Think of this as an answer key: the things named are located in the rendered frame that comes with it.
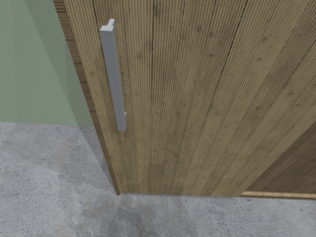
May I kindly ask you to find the wardrobe door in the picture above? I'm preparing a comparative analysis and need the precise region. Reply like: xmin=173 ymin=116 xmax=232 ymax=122
xmin=245 ymin=121 xmax=316 ymax=195
xmin=63 ymin=0 xmax=316 ymax=198

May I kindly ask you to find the handle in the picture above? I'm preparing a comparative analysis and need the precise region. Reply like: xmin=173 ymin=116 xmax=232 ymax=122
xmin=100 ymin=19 xmax=126 ymax=131

